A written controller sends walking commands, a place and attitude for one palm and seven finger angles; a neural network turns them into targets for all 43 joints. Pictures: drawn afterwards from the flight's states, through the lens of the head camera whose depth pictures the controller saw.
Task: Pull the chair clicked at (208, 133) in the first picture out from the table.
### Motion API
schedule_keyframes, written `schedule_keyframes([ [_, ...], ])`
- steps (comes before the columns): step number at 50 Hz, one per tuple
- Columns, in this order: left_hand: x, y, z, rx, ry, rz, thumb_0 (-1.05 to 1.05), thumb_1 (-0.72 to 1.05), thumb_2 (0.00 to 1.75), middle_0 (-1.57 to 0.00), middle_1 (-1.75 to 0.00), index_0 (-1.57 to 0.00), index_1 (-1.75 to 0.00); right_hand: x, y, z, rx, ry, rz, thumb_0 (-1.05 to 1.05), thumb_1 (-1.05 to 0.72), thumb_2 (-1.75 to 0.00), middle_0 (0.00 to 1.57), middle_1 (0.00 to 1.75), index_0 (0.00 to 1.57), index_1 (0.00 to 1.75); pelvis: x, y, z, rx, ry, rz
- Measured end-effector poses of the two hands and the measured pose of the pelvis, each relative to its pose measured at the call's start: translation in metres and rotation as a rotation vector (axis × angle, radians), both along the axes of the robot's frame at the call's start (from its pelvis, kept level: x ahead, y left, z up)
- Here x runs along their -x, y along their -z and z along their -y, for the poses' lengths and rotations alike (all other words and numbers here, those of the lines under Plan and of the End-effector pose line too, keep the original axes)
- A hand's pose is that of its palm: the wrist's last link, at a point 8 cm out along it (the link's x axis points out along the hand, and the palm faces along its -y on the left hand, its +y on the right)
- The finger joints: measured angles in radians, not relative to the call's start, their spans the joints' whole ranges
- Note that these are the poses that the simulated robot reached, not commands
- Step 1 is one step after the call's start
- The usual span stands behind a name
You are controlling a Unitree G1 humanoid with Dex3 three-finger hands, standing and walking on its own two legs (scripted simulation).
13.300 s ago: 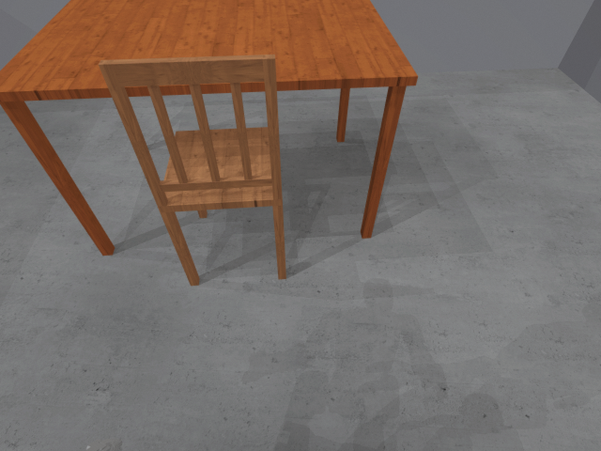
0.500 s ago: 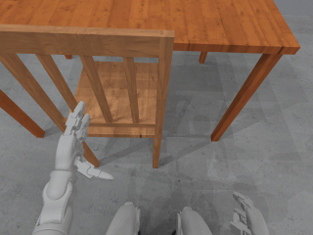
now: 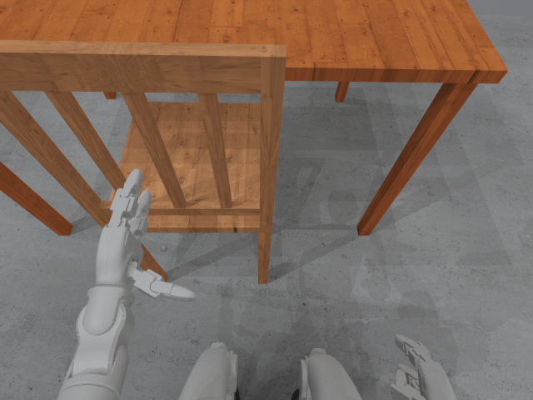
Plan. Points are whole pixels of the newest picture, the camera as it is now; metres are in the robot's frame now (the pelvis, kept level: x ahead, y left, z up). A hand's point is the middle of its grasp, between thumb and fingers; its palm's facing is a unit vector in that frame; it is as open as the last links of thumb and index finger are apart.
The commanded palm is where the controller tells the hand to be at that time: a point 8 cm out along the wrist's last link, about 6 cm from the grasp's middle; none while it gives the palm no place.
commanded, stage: aim the fingers beside a spindle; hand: left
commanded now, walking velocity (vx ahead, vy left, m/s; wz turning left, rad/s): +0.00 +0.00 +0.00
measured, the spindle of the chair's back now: (161, 160) +0.48 +0.19 +0.03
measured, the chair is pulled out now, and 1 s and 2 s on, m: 0.00 0.00 0.00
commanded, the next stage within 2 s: push the fingers through the gap in 0.62 s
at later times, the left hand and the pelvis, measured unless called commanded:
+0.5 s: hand (159, 253) +0.32 +0.16 +0.03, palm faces +0.01 -1.00 -0.02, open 16.9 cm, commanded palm +0.30 +0.21 +0.02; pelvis +0.00 +0.00 +0.00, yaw +0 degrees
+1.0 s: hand (168, 231) +0.35 +0.16 +0.02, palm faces +0.01 -1.00 -0.03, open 16.9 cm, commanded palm +0.33 +0.21 +0.02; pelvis +0.00 +0.00 +0.00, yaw +0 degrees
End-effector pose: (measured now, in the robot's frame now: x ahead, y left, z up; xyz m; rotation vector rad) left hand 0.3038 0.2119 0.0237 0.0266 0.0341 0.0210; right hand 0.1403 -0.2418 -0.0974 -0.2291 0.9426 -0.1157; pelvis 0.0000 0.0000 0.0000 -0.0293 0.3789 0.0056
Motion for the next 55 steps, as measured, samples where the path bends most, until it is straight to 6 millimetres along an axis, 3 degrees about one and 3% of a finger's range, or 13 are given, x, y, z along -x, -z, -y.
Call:
schedule_keyframes([
  [7, 0.009, -0.002, -0.004, -0.002, -0.001, 0.022, -0.01, -0.49, 0.3, -0.06, -0.08, -0.06, -0.08, -0.006, -0.002, 0.001, 0.015, -0.014, 0.016, 0.01, -0.91, -0.9, 0.21, 0.3, 0.2, 0.3, 0.0, 0.0, 0.0, 0.006, -0.009, 0.003],
  [15, 0.004, 0.004, 0.002, 0.008, 0.018, 0.011, -0.01, -0.5, 0.3, -0.06, -0.08, -0.06, -0.08, -0.013, -0.003, 0.001, 0.025, -0.024, 0.036, 0.01, -0.91, -0.9, 0.21, 0.3, 0.2, 0.3, 0.003, 0.003, -0.001, 0.007, -0.01, 0.001],
  [23, 0.007, -0.006, -0.004, 0.001, 0.007, 0.033, -0.01, -0.49, 0.3, -0.06, -0.08, -0.06, -0.08, -0.011, -0.004, -0.004, 0.006, -0.018, 0.036, 0.01, -0.91, -0.9, 0.21, 0.3, 0.2, 0.3, 0.002, 0.001, -0.002, 0.007, -0.006, 0.007],
  [29, 0.011, 0.003, -0.002, 0.007, 0.013, 0.0, -0.01, -0.5, 0.3, -0.06, -0.08, -0.06, -0.08, -0.008, -0.003, -0.005, 0.01, -0.026, 0.024, 0.01, -0.91, -0.9, 0.21, 0.3, 0.2, 0.3, 0.003, 0.001, -0.002, 0.01, -0.011, 0.005],
  [42, -0.003, -0.001, -0.001, 0.0, 0.02, 0.015, -0.01, -0.5, 0.3, -0.06, -0.08, -0.06, -0.08, -0.003, 0.0, -0.004, 0.015, -0.014, 0.006, 0.01, -0.91, -0.9, 0.21, 0.3, 0.2, 0.3, 0.003, 0.001, -0.004, 0.011, -0.009, 0.0],
  [55, -0.038, 0.0, 0.002, 0.001, 0.006, 0.026, -0.01, -0.49, 0.3, -0.06, -0.08, -0.06, -0.09, 0.008, 0.005, 0.002, 0.023, 0.009, -0.04, 0.0, -0.91, -0.9, 0.21, 0.3, 0.2, 0.3, 0.002, 0.003, -0.003, 0.008, -0.003, -0.014],
])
